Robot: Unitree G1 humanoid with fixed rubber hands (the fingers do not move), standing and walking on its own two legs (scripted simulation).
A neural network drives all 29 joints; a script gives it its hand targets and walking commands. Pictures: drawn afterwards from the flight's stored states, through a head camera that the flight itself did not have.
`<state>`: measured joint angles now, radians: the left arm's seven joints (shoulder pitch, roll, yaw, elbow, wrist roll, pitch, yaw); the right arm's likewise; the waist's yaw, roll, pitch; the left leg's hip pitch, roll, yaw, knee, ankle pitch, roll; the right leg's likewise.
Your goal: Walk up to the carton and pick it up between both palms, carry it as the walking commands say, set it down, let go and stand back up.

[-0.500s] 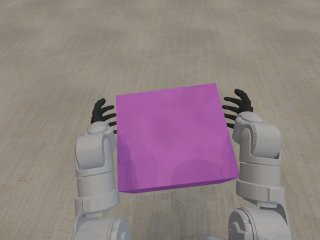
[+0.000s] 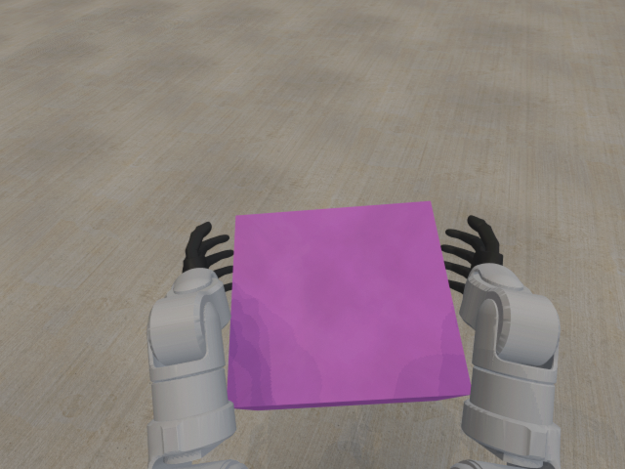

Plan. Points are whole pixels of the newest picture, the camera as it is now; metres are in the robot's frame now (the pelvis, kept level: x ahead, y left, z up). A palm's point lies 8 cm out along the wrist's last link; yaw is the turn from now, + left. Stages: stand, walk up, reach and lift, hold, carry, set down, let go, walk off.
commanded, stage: carry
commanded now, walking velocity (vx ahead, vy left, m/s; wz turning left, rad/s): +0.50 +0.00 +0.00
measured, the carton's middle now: (339, 311) +0.32 -0.01 +0.02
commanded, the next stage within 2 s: none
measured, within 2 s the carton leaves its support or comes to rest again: neither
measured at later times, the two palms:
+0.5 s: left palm (207, 241) +0.38 +0.16 +0.10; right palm (452, 234) +0.38 -0.17 +0.09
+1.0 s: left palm (229, 137) +0.64 +0.17 +0.10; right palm (410, 136) +0.63 -0.16 +0.09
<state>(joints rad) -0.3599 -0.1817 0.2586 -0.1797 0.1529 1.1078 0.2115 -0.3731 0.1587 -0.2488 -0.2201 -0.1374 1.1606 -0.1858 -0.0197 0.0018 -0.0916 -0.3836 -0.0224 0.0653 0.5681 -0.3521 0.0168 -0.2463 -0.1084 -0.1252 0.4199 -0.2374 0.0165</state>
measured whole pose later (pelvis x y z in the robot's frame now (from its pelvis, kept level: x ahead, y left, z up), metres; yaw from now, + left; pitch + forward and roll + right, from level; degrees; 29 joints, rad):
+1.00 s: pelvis +0.37 +0.02 -0.01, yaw +1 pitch +4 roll +1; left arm -0.18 -0.14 0.14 -0.40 0.13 1.20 0.18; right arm -0.16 0.13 -0.12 -0.45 -0.12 1.22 -0.18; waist -0.04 0.03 -0.09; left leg -0.15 0.06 0.15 0.48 -0.37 -0.04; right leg -0.40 -0.05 -0.18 0.50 -0.16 -0.03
